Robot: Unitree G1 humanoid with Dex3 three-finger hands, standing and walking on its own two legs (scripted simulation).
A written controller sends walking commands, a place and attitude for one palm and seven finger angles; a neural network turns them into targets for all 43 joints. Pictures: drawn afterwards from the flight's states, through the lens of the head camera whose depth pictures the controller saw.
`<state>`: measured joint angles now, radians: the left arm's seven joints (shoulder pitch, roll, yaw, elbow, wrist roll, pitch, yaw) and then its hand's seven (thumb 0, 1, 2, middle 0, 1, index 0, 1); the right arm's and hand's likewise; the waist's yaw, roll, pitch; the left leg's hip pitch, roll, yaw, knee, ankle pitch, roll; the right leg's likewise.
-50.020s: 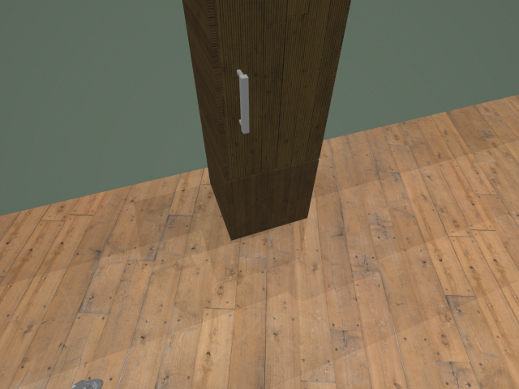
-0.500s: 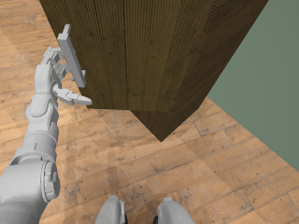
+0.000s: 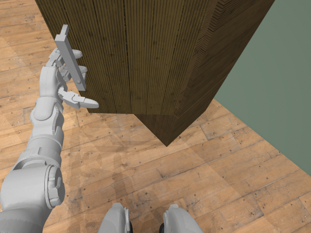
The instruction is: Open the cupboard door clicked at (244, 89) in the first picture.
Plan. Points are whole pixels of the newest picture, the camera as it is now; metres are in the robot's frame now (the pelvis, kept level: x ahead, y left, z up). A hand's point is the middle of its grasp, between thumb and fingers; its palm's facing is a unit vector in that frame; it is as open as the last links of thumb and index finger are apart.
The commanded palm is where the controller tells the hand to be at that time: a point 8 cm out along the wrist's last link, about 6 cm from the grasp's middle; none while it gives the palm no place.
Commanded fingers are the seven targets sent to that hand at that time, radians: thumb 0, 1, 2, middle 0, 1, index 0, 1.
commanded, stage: close the thumb around the handle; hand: left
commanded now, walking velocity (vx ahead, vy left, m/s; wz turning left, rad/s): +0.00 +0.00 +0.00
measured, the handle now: (74, 61) +0.54 +0.19 +0.07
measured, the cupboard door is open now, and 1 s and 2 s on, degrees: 47 51 94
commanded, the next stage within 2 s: pull the door open along its arc in 0.62 s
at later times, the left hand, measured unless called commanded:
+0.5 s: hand (76, 81) +0.48 +0.18 +0.06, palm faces +0.00 -1.00 -0.01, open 6.4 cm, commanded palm +0.46 +0.23 +0.06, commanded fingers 0.00 0.90 0.90 -0.40 -1.35 -0.40 -1.35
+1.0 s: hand (79, 90) +0.46 +0.17 +0.06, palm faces -0.01 -1.00 +0.00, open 6.4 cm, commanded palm +0.40 +0.21 +0.06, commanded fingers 0.00 0.90 0.90 -0.40 -1.35 -0.40 -1.35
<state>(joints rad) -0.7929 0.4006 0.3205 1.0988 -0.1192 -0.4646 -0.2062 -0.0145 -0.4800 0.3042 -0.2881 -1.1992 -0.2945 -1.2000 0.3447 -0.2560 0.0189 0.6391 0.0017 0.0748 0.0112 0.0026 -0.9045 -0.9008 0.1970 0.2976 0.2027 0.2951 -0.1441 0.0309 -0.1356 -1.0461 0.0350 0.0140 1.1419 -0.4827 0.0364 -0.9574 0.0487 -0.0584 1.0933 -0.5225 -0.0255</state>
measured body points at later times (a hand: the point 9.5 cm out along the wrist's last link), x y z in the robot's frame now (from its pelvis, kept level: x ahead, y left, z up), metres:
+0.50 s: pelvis +0.00 +0.00 +0.00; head +0.12 +0.02 +0.43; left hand +0.48 +0.23 +0.06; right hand +0.03 -0.27 -0.11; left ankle +0.03 +0.10 -0.65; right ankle +0.00 -0.11 -0.65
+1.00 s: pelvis +0.01 +0.00 +0.01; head +0.12 +0.01 +0.45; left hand +0.45 +0.22 +0.06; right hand +0.05 -0.26 -0.11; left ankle +0.03 +0.10 -0.65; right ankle +0.00 -0.11 -0.65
